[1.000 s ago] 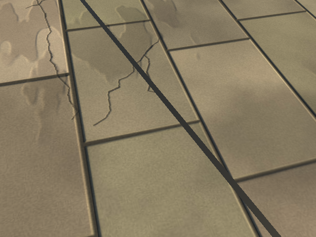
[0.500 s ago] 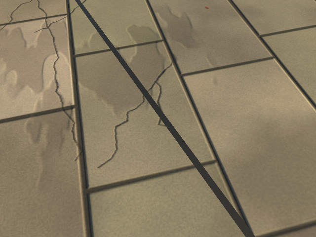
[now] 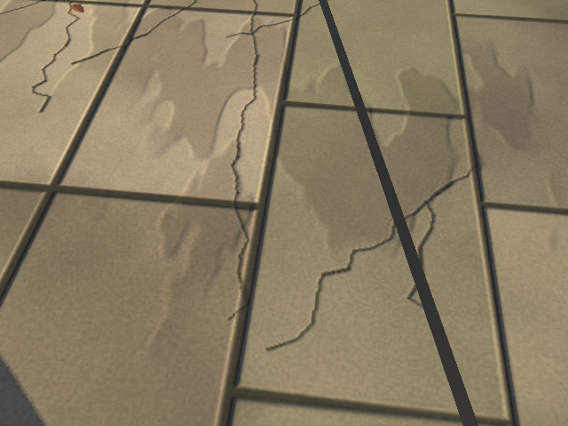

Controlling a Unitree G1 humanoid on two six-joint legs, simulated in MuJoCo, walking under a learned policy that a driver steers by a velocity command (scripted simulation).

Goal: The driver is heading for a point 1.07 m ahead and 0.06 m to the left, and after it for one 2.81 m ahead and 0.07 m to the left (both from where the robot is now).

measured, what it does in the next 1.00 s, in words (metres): walks ahead, turning left: right foot, then left foot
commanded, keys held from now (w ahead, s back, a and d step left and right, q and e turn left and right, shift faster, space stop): w+q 0.42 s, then w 0.50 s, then w+e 0.08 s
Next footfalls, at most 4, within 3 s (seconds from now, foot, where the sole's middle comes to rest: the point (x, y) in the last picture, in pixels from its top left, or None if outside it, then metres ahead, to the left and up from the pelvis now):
0.42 right None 0.43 -0.09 -0.76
0.92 left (219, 371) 0.58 0.20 -0.76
1.46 right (264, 258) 0.90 0.10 -0.76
1.96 left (214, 200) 1.10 0.26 -0.76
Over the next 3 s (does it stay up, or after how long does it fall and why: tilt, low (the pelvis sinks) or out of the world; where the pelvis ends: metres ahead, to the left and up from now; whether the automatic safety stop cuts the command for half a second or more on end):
stays up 1.02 0.17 0.02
